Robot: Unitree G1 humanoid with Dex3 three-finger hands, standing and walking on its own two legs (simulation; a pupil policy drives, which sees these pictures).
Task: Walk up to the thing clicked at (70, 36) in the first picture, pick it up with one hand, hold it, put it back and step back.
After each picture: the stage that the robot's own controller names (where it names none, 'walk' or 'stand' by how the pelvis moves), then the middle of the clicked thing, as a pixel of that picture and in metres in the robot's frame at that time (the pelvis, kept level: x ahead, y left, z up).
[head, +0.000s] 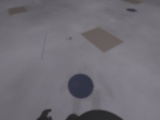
stand; (70, 37) +1.86 +0.57 -0.72
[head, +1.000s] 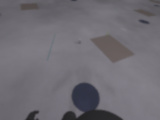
walk; (79, 41) +1.77 +0.25 -0.70
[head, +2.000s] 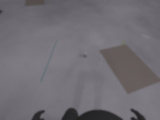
walk; (85, 54) +1.14 +0.10 -0.71
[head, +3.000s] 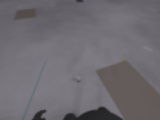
walk; (78, 79) +0.66 +0.14 -0.72
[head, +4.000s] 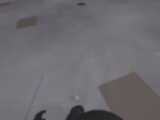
walk; (77, 99) +0.36 +0.19 -0.70
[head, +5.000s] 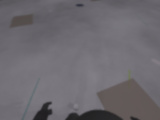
stand; (76, 107) +0.27 +0.14 -0.72
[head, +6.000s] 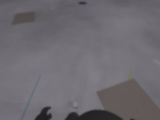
stand; (75, 105) +0.28 +0.14 -0.72
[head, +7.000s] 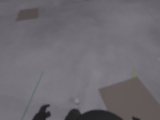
stand; (77, 101) +0.30 +0.14 -0.72
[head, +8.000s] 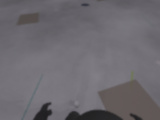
stand; (76, 104) +0.30 +0.14 -0.72
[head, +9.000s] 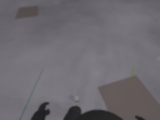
stand; (77, 99) +0.32 +0.13 -0.71
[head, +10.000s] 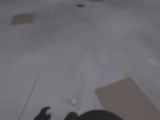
stand; (74, 102) +0.33 +0.16 -0.72
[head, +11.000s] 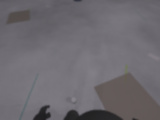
stand; (74, 100) +0.32 +0.18 -0.72
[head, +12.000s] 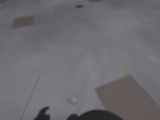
stand; (74, 101) +0.35 +0.19 -0.71
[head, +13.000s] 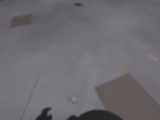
stand; (74, 100) +0.35 +0.19 -0.73
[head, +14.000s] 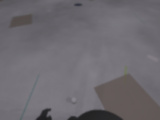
stand; (74, 100) +0.35 +0.19 -0.73
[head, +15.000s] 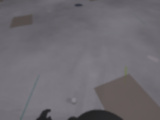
stand; (74, 101) +0.34 +0.19 -0.73
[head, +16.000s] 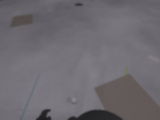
stand; (74, 100) +0.34 +0.19 -0.73
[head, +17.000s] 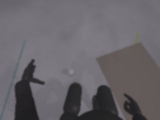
go down; (71, 72) +0.41 +0.18 -0.48
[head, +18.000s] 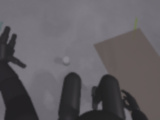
go down; (66, 61) +0.45 +0.19 -0.32
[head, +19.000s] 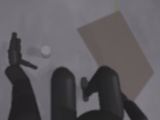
close in; (46, 52) +0.44 +0.23 -0.24
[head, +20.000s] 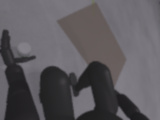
close; (24, 50) +0.44 +0.25 -0.23
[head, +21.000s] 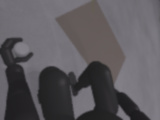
lift; (22, 51) +0.42 +0.25 -0.23
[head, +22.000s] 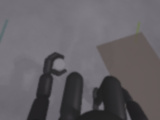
lift; (59, 66) +0.33 +0.23 -0.07
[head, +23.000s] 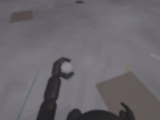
hold; (67, 71) +0.33 +0.17 +0.06
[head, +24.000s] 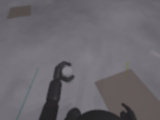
hold; (68, 75) +0.32 +0.16 +0.01
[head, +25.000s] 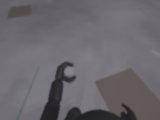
crouch; (70, 75) +0.32 +0.15 +0.00
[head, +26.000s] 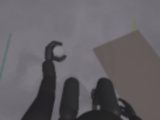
crouch; (60, 54) +0.45 +0.19 -0.08
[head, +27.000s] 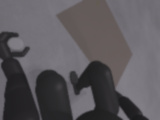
lower; (18, 47) +0.45 +0.26 -0.24
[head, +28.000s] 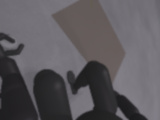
lower; (11, 46) +0.45 +0.28 -0.24
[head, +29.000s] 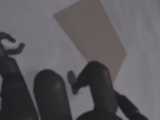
lower; (12, 45) +0.46 +0.28 -0.24
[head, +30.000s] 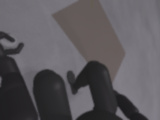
lower; (11, 45) +0.46 +0.28 -0.24
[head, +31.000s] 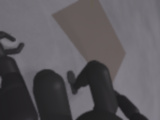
loosen; (12, 45) +0.46 +0.28 -0.24
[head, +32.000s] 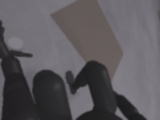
withdraw; (15, 46) +0.45 +0.26 -0.24
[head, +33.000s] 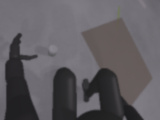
stand; (52, 51) +0.46 +0.22 -0.27
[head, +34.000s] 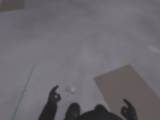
stand; (73, 90) +0.40 +0.16 -0.63
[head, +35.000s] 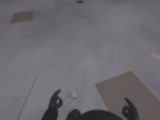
stand; (74, 96) +0.39 +0.17 -0.67
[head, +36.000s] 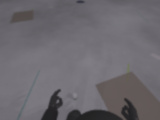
stand; (75, 96) +0.39 +0.16 -0.67
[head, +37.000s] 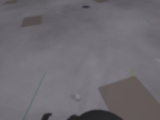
stand; (78, 97) +0.40 +0.16 -0.72
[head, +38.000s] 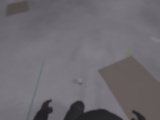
walk; (80, 81) +0.51 +0.14 -0.70
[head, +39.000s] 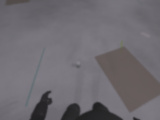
walk; (78, 64) +0.79 +0.16 -0.69
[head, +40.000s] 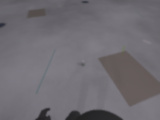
stand; (83, 63) +1.03 +0.17 -0.70
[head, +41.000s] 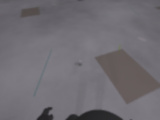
stand; (80, 63) +1.01 +0.19 -0.72
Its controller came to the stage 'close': yes
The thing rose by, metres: 0.73
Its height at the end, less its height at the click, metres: +0.00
